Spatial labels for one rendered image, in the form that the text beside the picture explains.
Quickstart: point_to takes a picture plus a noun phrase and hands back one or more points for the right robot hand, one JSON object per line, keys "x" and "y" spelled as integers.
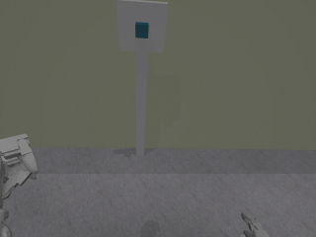
{"x": 254, "y": 225}

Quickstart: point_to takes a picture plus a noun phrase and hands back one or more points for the button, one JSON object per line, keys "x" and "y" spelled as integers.
{"x": 141, "y": 30}

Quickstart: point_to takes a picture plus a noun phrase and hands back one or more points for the panel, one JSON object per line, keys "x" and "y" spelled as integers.
{"x": 129, "y": 13}

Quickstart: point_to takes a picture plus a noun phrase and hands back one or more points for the left robot hand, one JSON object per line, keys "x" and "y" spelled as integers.
{"x": 15, "y": 152}

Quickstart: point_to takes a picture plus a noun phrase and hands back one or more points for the left robot forearm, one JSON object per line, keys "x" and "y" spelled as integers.
{"x": 5, "y": 230}

